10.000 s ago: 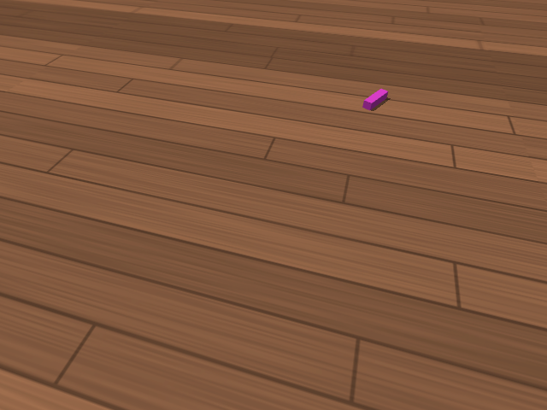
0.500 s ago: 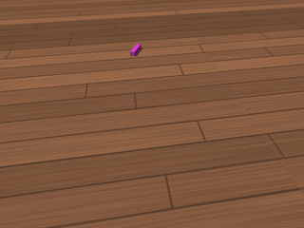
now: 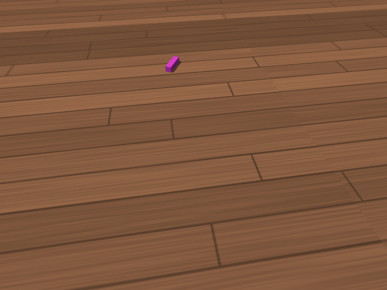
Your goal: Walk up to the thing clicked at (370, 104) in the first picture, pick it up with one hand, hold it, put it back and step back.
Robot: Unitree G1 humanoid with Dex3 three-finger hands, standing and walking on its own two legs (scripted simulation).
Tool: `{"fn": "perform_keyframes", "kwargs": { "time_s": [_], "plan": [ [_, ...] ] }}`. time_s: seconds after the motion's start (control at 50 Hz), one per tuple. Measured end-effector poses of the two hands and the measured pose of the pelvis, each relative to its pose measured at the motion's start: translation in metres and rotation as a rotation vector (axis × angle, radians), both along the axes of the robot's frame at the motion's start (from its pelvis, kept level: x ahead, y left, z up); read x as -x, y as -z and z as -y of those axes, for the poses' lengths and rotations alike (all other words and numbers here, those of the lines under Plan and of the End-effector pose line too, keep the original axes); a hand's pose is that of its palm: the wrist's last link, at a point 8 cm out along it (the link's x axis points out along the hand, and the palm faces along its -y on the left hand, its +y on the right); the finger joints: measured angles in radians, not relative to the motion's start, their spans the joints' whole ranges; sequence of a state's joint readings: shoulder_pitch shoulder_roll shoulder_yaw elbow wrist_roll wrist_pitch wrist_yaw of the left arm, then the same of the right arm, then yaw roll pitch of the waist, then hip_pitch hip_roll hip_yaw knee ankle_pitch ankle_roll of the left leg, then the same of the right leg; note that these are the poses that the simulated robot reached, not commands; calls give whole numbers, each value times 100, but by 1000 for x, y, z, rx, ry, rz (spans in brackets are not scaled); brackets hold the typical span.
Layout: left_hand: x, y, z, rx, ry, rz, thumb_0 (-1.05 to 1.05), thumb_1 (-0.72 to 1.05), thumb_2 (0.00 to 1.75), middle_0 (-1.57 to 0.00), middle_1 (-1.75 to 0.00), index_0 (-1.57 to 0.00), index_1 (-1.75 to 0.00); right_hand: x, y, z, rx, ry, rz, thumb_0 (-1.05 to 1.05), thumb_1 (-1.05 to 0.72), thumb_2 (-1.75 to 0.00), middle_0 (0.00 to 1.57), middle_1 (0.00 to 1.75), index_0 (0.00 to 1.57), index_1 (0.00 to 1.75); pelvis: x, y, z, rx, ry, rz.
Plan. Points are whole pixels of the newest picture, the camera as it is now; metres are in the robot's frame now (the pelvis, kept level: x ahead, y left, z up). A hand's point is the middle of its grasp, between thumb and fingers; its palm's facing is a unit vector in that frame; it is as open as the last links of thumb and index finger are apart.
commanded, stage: stand
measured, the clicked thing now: (172, 64) +2.34 +0.21 -0.76
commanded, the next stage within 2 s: none
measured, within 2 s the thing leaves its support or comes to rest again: neither
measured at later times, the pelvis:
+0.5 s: pelvis +0.00 +0.00 +0.00, yaw +0 degrees
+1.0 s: pelvis +0.01 +0.00 +0.00, yaw +0 degrees
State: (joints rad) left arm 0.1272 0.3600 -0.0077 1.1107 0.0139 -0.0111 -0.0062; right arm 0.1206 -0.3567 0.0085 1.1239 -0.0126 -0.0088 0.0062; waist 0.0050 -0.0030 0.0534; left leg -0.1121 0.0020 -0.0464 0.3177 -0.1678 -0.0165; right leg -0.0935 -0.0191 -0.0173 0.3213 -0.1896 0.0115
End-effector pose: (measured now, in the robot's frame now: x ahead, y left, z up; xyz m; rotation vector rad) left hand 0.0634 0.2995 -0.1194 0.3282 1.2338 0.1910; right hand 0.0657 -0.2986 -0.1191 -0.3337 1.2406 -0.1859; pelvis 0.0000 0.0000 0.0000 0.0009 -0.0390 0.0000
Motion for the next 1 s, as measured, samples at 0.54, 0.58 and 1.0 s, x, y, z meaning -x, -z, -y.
{"fn": "perform_keyframes", "kwargs": {
  "time_s": [0.54, 0.58, 1.0],
  "plan": [
    [-4, 0, 2, -1, 1, -8, 0, 91, 90, -20, -30, -21, -30, -5, 1, 2, -1, 4, -6, 1, -90, -90, 21, 30, 20, 29, -5, 0, 2, 0, 2, -6],
    [-5, 0, 3, 0, 1, -6, 0, 91, 90, -20, -30, -21, -30, -5, 1, 2, -1, 3, -6, 1, -90, -90, 21, 30, 20, 29, -5, 0, 2, 0, 1, -6],
    [-9, 0, 2, -2, -5, -8, 0, 91, 90, -20, -30, -21, -30, -11, 0, 1, -1, 2, 1, 1, -90, -90, 21, 30, 20, 29, -9, 0, 3, 1, 2, -5]
  ]
}}
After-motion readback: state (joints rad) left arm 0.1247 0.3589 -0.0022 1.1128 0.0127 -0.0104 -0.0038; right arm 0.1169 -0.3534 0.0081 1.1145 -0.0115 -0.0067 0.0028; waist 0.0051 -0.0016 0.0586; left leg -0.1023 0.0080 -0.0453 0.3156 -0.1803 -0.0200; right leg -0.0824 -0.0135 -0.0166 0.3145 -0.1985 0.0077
